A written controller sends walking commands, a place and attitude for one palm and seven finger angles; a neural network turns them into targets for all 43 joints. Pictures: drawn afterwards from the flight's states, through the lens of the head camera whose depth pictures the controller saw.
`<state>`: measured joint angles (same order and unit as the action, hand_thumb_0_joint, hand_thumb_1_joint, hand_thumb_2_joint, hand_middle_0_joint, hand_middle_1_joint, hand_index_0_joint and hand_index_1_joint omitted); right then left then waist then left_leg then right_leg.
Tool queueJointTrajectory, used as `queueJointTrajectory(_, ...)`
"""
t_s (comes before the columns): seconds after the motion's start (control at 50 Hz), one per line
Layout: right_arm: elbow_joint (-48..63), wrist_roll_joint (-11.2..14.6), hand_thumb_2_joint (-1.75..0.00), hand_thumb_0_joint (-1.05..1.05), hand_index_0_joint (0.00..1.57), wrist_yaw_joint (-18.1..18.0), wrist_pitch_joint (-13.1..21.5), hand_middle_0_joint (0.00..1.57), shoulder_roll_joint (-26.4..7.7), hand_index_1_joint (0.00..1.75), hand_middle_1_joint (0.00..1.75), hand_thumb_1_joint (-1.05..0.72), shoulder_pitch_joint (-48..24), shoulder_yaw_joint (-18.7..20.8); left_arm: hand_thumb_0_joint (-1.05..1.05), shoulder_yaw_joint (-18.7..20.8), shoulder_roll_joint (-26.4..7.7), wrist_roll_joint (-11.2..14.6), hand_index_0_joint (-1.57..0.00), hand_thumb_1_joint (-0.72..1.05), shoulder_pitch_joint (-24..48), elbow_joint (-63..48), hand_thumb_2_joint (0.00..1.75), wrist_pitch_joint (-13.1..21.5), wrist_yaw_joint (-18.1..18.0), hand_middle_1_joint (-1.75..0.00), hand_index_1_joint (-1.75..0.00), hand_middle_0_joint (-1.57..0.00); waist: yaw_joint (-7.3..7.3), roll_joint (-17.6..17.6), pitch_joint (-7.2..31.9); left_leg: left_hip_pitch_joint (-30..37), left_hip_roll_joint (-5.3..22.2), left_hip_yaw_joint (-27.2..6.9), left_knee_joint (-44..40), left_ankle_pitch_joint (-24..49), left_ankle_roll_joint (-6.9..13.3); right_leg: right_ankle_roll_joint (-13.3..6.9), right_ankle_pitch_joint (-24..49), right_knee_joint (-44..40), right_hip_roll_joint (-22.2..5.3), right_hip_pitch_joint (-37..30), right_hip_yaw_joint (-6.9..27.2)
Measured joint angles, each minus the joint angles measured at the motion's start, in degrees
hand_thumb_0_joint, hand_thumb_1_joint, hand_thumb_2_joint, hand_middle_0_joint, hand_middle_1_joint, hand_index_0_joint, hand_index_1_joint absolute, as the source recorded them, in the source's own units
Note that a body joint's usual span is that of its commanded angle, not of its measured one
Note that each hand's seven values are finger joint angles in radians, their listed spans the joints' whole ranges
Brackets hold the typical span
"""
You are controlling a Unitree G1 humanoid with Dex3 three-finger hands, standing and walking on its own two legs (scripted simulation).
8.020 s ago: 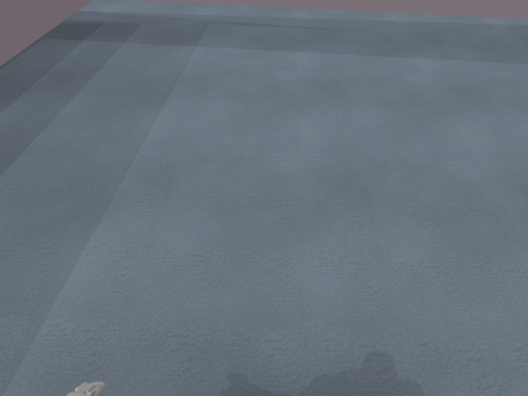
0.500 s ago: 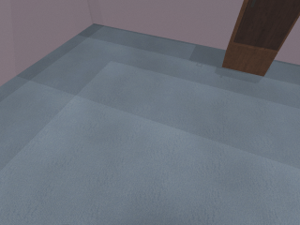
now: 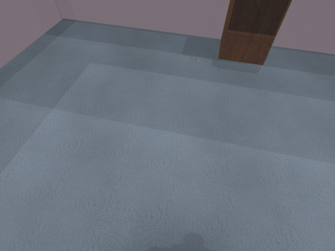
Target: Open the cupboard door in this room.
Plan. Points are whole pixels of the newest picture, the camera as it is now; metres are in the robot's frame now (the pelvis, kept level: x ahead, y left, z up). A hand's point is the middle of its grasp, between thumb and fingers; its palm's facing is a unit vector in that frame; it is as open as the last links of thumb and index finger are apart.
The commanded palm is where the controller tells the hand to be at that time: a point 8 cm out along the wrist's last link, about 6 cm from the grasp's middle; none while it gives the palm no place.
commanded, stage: turn or walk to find it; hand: left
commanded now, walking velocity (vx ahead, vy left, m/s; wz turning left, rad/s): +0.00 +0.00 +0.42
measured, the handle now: out of the picture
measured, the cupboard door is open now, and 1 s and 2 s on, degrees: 0 0 0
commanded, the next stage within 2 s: stand and wait in 0.70 s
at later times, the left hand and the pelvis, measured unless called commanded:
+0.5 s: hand out of the picture +0.08 +0.22 -0.17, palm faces +0.16 -0.96 -0.25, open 7.4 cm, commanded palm none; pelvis +0.06 +0.02 +0.00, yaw +9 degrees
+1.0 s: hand out of the picture +0.07 +0.21 -0.16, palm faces +0.29 -0.91 -0.29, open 7.4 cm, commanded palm none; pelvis +0.08 +0.00 -0.01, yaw +17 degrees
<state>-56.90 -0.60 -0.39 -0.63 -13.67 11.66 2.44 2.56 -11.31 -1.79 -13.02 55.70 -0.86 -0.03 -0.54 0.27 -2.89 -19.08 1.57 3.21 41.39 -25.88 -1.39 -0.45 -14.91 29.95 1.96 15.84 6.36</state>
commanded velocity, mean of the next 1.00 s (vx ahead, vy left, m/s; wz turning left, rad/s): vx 0.00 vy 0.00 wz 0.29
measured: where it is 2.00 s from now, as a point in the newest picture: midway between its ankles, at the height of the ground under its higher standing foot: outside the picture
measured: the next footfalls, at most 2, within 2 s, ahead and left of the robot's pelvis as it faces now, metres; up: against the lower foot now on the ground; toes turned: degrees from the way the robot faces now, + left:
right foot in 0.32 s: +0.08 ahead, -0.11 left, +0.00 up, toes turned +0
left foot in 0.60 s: +0.09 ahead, +0.16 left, +0.00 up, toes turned +18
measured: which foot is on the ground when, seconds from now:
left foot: down 0.00-0.40, up 0.42-0.58, down 0.60-0.94, up 0.96-1.00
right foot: down 0.00-0.06, up 0.08-0.30, down 0.32-0.60, up 0.62-0.92, down 0.94-1.00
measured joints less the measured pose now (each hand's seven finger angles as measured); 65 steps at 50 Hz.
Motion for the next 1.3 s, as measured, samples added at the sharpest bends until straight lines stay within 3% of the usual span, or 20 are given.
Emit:
queueJointTrajectory(0.06,-0.44,0.06,-0.9,0.0,0.2,-0.31,1.64,0.2,0.27,0.29,0.3,-0.91,1.09,-0.65,0.0,-0.38,-0.33,0.63,-0.2,0.91,-0.82,1.48,0.9,-0.27,-0.39,-0.3,-0.3,-0.2,0.78,0.14,1.0,3.96,0.1,-0.41,-10.04,10.34,0.81,1.4,-1.88,1.69,0.05,-0.79,-0.03)
queueJointTrajectory(0.16,-3.51,-0.07,-0.9,0.0,0.2,-0.46,1.5,0.2,2.93,0.29,0.3,-0.91,3.3,-1.91,0.0,-1.08,-0.96,0.43,-0.2,0.91,-0.48,4.93,0.9,-0.85,-0.8,-0.29,-0.3,-0.2,0.96,1.47,2.74,7.61,-1.3,-0.07,-12.57,8.47,3.29,1.64,-8.21,8.49,-2.76,-0.31,-5.23)
queueJointTrajectory(0.24,-5.47,0.05,-0.9,0.0,0.2,-0.78,1.48,0.2,4.87,0.29,0.3,-0.91,4.49,-2.55,0.0,-1.56,-0.73,1.04,-0.2,0.91,1.17,5.25,0.9,-0.11,-1.03,-0.29,-0.3,-0.2,1.24,0.91,1.92,9.24,-2.25,-1.83,-15.91,10.06,3.51,2.4,-6.8,5.38,-4.13,-1.35,-8.03)
queueJointTrajectory(0.32,-6.39,0.34,-0.9,0.0,0.2,-0.64,0.7,0.2,6.14,0.29,0.3,-0.91,5.1,-2.2,0.0,-1.51,-0.52,1.25,-0.2,0.91,1.99,4.78,0.9,0.39,-1.46,-0.29,-0.3,-0.2,1.36,0.79,1.24,8.79,-3.69,-2.94,-14.88,9.13,3.26,2.54,-0.33,-0.77,-5.27,-3.15,-9.21)
queueJointTrajectory(0.4,-6.15,0.5,-0.9,0.0,0.2,-0.29,-0.25,0.2,5.54,0.29,0.3,-0.91,4.73,-1.34,0.0,-1.19,0.62,0.94,-0.2,0.91,2.01,4.48,0.9,0.68,-1.89,-0.29,-0.3,-0.2,1.68,-1.43,0.9,6.56,-3.59,-4.22,-10.82,7.19,2.36,1.72,-3.43,0.14,-5.37,-3.23,-11.06)
queueJointTrajectory(0.48,-4.66,0.38,-0.9,0.0,0.2,-0.04,-1.6,0.2,4.35,0.29,0.3,-0.91,3.17,-0.38,0.0,-0.77,1.15,0.32,-0.2,0.91,1.94,2.83,0.9,0.95,-2.05,-0.29,-0.3,-0.2,1.4,-1.44,-0.75,0.49,-2.29,-1.66,3.23,-1.04,0.49,1.26,-4.96,1.66,-6.71,-3.68,-13.68)
queueJointTrajectory(0.52,-3.81,0.47,-0.9,0.01,0.2,0.17,-2.01,0.2,3.44,0.29,0.3,-0.91,1.73,0.05,0.0,-0.63,1.21,-0.02,-0.2,0.91,1.82,2.28,0.9,0.74,-2.08,-0.29,-0.3,-0.2,1.03,-0.91,-1.87,-1.15,-1.24,-0.61,5.47,-2.74,0.03,1.68,-5.47,2.25,-7.58,-4.19,-14.76)
queueJointTrajectory(0.56,-2.68,0.45,-0.9,0.01,0.2,0.41,-2.02,0.2,2.48,0.29,0.3,-0.91,0.34,0.31,0.0,-0.53,0.93,-0.12,-0.2,0.91,1.48,2.06,0.9,0.35,-1.93,-0.29,-0.3,-0.2,0.92,-0.07,-2.65,-1.08,-0.26,0.54,1.84,0.54,-0.38,2.4,-6.47,3.72,-8.67,-4.29,-15.75)
queueJointTrajectory(0.6,-1.23,0.23,-0.9,0.01,0.2,0.74,-1.48,0.2,1.24,0.29,0.3,-0.91,-0.47,0.55,0.0,-0.38,0.48,0.16,-0.2,0.91,0.71,1.93,0.9,-0.22,-1.63,-0.3,-0.3,-0.2,0.95,0.44,-2.68,0.33,0.56,1.42,-5.05,9.98,0.25,3.31,-8.5,7.1,-9.7,-3.45,-16.6)
queueJointTrajectory(0.66,0.39,-0.3,-0.9,0.0,0.2,0.84,-0.5,0.2,0.52,0.29,0.3,-0.91,-2.02,0.94,0.0,0.16,-0.77,0.5,-0.2,0.91,0.46,2.22,0.9,-2.03,-1.6,-0.3,-0.3,-0.2,0.49,2.0,-2.56,-0.57,-0.42,2.03,-3.01,8.49,2.68,3.72,-15.88,20.51,-9.3,2.04,-12.8)
queueJointTrajectory(0.7,1.38,-0.47,-0.9,0.0,0.2,0.51,-0.14,0.2,0.28,0.29,0.3,-0.91,-2.46,0.92,0.0,0.49,-1.38,0.49,-0.2,0.91,0.94,2.46,0.9,-2.74,-1.51,-0.29,-0.3,-0.2,0.72,1.83,-2.14,-0.17,-0.66,1.36,-4.73,7.95,3.01,3.59,-16.16,27.98,-7.82,5.68,-11.1)
queueJointTrajectory(0.74,1.97,-0.59,-0.9,0.0,0.2,0.22,0.0,0.2,0.08,0.29,0.3,-0.91,-2.72,0.72,0.01,0.62,-1.83,0.48,-0.2,0.91,1.59,2.01,0.9,-2.6,-1.28,-0.29,-0.3,-0.2,0.83,1.27,-1.95,0.57,-0.74,0.35,-7.49,9.69,2.56,3.69,-14.68,30.32,-6.77,7.87,-10.41)
queueJointTrajectory(0.86,1.99,-0.67,-0.9,0.0,0.2,0.02,-0.41,0.2,0.19,0.29,0.3,-0.91,-3.02,0.29,0.0,0.03,-1.93,0.65,-0.2,0.91,2.61,-0.15,0.9,-1.35,-1.1,-0.29,-0.3,-0.2,0.82,-0.61,-1.17,2.69,-0.47,-1.96,-11.99,12.4,1.55,3.51,-11.54,18.76,-5.14,6.54,-9.62)
queueJointTrajectory(0.92,1.35,-0.39,-0.9,0.0,0.2,0.15,-0.81,0.2,0.61,0.29,0.3,-0.91,-2.74,0.14,0.0,-0.61,-1.57,0.6,-0.2,0.91,1.98,-0.42,0.9,-0.18,-1.06,-0.29,-0.3,-0.2,0.51,-1.03,-0.3,2.76,-0.59,-2.42,-10.41,11.43,0.32,3.36,-4.09,6.39,-5.06,1.66,-10.03)
queueJointTrajectory(0.94,1.07,-0.13,-0.9,0.0,0.2,0.21,-0.94,0.2,0.76,0.29,0.3,-0.91,-2.68,0.13,0.0,-0.84,-1.4,0.4,-0.2,0.91,1.52,-0.25,0.9,0.37,-1.15,-0.29,-0.3,-0.2,0.27,-1.15,0.06,2.37,-0.55,-2.37,-8.91,10.55,-0.16,2.19,-2.17,4.01,-5.0,0.7,-9.95)
queueJointTrajectory(1.0,0.16,0.13,-0.9,0.0,0.2,0.3,-2.18,0.2,0.95,0.29,0.3,-0.91,-2.46,0.21,0.0,-1.81,0.2,0.11,-0.2,0.91,0.41,0.83,0.9,0.57,-1.03,-0.29,-0.3,-0.2,0.34,-2.63,0.76,1.0,-0.62,-3.8,-2.47,1.93,0.18,-0.73,-2.82,4.56,-4.36,0.08,-10.87)
queueJointTrajectory(1.12,-1.87,0.39,-0.9,0.0,0.2,0.47,-2.34,0.2,1.64,0.29,0.3,-0.91,-1.54,0.04,0.0,-2.25,2.5,0.14,-0.2,0.91,-0.47,2.44,0.9,0.58,-1.13,-0.29,-0.3,-0.2,0.33,-2.36,-0.04,-0.49,-0.43,-3.46,7.74,-0.17,-0.05,-1.58,-0.61,-0.41,-4.47,-2.37,-12.41)
queueJointTrajectory(1.24,-3.36,0.72,-0.9,0.0,0.2,0.34,-2.77,0.2,2.13,0.29,0.3,-0.91,-0.89,-0.06,0.0,-1.22,1.72,-0.03,-0.2,0.92,-0.15,2.76,0.9,0.71,-1.45,-0.3,-0.3,-0.2,-0.39,-0.77,-1.86,2.06,-0.26,-1.53,2.21,-1.01,-0.77,-1.13,-0.42,-0.5,-5.84,-2.24,-15.36)
queueJointTrajectory(1.3,-3.2,0.66,-0.9,0.0,0.2,0.42,-2.4,0.2,2.21,0.29,0.3,-0.91,-0.84,-0.16,0.0,-0.64,0.69,0.18,-0.2,0.92,-0.26,3.14,0.9,0.24,-1.54,-0.3,-0.3,-0.2,-0.26,0.06,-2.14,4.98,-0.03,-0.04,-6.22,4.27,-0.62,-0.22,-1.4,1.73,-6.81,-1.29,-17.05)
